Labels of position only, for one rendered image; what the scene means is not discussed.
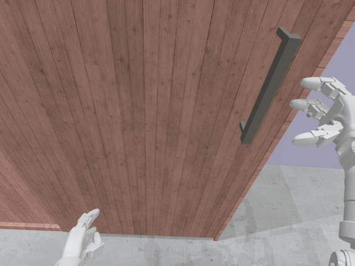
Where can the robot right hand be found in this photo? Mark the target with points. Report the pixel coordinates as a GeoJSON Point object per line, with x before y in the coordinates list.
{"type": "Point", "coordinates": [342, 112]}

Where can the robot right forearm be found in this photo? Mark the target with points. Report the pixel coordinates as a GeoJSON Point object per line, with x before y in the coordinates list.
{"type": "Point", "coordinates": [346, 151]}

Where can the wardrobe door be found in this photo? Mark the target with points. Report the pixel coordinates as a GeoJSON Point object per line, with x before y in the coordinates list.
{"type": "Point", "coordinates": [133, 106]}
{"type": "Point", "coordinates": [18, 202]}

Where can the handle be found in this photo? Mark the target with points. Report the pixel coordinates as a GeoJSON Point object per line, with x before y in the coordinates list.
{"type": "Point", "coordinates": [279, 66]}

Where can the robot left hand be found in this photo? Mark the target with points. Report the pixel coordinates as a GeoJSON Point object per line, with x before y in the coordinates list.
{"type": "Point", "coordinates": [77, 240]}

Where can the right robot upper arm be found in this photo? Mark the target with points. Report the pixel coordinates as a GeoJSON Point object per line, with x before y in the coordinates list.
{"type": "Point", "coordinates": [342, 258]}

